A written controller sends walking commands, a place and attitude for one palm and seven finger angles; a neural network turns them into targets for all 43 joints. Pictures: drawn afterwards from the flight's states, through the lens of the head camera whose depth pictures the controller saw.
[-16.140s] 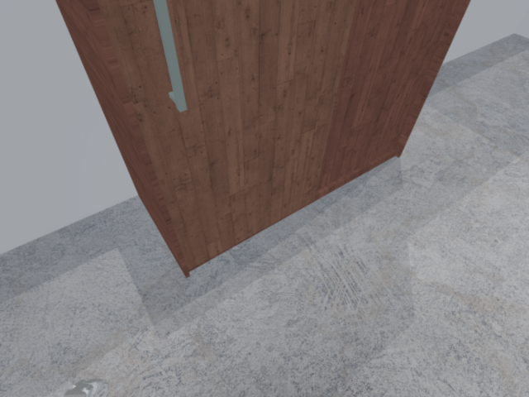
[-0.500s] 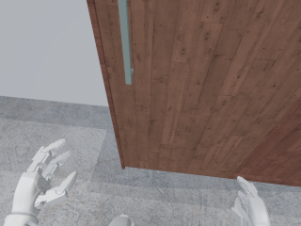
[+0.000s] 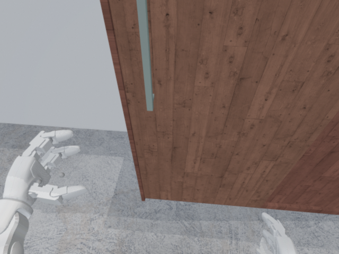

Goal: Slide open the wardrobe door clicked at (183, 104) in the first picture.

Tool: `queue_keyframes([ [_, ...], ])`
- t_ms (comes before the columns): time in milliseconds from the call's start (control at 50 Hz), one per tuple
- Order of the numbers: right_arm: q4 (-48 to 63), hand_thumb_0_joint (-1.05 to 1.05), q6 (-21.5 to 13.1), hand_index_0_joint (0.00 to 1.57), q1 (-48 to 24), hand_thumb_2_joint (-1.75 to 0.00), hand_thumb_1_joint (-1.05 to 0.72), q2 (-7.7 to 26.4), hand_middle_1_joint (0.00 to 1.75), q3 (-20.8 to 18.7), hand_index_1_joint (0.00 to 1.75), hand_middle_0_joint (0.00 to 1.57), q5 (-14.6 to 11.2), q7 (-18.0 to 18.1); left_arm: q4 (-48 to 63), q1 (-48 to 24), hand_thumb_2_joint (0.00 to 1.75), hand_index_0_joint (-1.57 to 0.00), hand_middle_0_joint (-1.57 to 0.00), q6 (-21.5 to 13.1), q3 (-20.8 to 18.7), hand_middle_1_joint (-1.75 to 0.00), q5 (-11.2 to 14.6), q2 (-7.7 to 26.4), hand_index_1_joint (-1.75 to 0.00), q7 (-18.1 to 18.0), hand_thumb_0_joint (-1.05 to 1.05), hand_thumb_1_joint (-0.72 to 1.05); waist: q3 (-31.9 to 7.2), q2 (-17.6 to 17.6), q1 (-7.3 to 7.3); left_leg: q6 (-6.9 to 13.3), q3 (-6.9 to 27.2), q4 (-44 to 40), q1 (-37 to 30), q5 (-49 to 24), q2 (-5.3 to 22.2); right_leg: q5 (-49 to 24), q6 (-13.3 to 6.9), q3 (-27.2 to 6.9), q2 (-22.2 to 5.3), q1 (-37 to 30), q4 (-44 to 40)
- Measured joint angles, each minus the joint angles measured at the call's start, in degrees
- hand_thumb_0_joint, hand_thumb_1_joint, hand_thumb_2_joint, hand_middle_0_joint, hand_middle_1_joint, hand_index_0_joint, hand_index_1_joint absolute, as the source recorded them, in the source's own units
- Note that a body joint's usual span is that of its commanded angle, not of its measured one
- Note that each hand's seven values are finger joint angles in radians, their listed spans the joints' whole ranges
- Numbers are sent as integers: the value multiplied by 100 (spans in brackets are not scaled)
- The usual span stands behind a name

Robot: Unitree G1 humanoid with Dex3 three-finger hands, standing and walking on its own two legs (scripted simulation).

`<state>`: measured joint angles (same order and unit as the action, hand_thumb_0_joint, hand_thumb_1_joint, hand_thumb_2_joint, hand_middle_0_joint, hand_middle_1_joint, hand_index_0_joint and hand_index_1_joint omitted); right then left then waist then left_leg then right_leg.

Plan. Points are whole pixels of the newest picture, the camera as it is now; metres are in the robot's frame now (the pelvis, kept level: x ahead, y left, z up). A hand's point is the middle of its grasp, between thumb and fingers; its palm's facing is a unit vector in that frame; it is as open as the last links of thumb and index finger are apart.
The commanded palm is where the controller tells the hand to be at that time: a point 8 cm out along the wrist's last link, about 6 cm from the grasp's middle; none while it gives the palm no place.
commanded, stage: raise the hand with hooked fingers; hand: left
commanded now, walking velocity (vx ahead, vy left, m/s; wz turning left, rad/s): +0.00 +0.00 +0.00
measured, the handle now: (147, 57) +0.53 +0.11 +0.22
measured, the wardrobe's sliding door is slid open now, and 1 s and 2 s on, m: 0.00 0.00 0.00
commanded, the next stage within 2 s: move the hooked fingers beside the handle in 1.08 s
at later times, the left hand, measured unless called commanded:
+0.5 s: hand (18, 136) +0.25 +0.29 +0.22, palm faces +0.09 -0.99 -0.09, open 14.0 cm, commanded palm +0.21 +0.32 +0.23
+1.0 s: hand (27, 119) +0.27 +0.28 +0.23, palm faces +0.08 -0.99 -0.09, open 14.0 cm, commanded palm +0.23 +0.32 +0.24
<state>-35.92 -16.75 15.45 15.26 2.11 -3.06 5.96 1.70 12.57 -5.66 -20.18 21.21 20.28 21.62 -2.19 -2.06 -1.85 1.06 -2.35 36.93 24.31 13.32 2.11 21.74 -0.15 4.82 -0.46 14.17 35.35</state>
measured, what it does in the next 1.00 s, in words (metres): stands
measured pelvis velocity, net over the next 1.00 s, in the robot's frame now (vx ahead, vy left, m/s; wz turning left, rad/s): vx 0.00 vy -0.01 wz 0.02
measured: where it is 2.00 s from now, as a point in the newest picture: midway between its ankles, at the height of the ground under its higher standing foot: outside the picture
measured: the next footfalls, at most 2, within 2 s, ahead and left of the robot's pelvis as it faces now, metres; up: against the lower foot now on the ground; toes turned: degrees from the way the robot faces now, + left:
none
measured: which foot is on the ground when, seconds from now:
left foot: down 0.00-1.00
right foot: down 0.00-1.00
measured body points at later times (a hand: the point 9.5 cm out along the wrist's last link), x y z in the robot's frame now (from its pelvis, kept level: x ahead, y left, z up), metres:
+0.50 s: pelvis -0.02 +0.00 +0.01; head -0.05 -0.01 +0.46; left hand +0.23 +0.34 +0.22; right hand +0.19 -0.20 -0.04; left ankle +0.07 +0.11 -0.72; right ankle -0.03 -0.12 -0.72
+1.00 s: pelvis +0.00 -0.01 +0.02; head -0.03 -0.02 +0.46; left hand +0.26 +0.33 +0.24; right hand +0.21 -0.22 -0.04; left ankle +0.07 +0.11 -0.72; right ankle -0.03 -0.12 -0.72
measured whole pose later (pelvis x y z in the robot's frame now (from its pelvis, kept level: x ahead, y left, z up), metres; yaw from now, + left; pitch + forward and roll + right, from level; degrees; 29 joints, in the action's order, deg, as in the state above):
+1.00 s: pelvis +0.00 -0.01 +0.02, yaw +1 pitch -4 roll -1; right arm -34.3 -11.5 11.5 15.6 5.4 -5.3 6.0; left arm -3.4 -10.8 16.6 -27.8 19.7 29.6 25.7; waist -0.6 -3.3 -3.7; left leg 0.5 -1.3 26.6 14.6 8.4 1.4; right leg 17.0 -0.7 5.9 -0.3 4.2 24.9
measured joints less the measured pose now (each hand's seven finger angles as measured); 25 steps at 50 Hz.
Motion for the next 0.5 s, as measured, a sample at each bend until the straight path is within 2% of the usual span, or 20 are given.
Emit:
queue_keyframes([
  [280,156,2,136,20,-393,-90,-91,-104,30,294,30,21,-83,79,-95,-1193,34,-29,-29,1108,-311,-114,-68,433,-114,123,0,-41,181,-34,-195,33,66,-714,-690,-409,-89,-412,23,88,-28,-730,-749],
  [500,64,2,378,20,-403,-90,-90,-104,30,439,30,21,-164,71,-452,-2035,31,-30,-30,1803,-569,-119,-115,828,-119,315,-1,-50,216,-119,-238,9,129,-1006,-926,-601,-93,-581,-4,150,-1,-979,-1036],
])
